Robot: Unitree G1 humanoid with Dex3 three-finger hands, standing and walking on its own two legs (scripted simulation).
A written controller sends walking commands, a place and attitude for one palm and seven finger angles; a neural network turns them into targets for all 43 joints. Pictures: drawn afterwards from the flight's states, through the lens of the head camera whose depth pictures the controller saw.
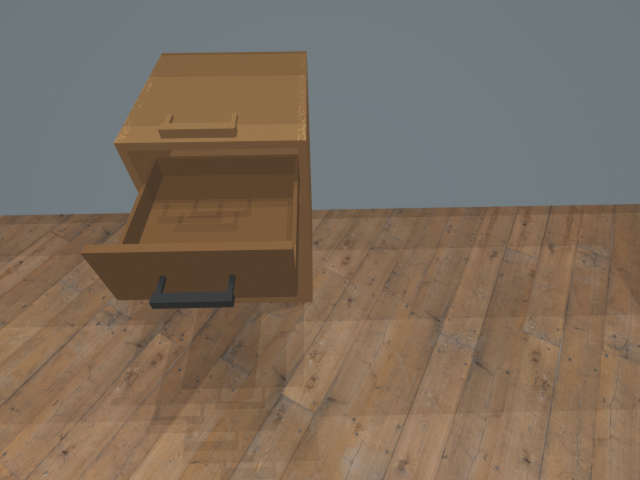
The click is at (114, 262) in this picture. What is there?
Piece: drawer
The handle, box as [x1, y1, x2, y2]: [149, 275, 235, 308]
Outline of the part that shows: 235,277 234,275 229,276 228,288 226,292 163,293 162,290 165,282 165,277 160,276 156,290 154,293 151,294 149,303 153,308 233,306 234,296 232,292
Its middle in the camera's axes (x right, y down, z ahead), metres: -0.25 +0.10 +0.75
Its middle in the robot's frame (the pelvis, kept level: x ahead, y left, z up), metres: +0.46 +0.28 -0.17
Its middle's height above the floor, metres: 0.61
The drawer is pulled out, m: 0.30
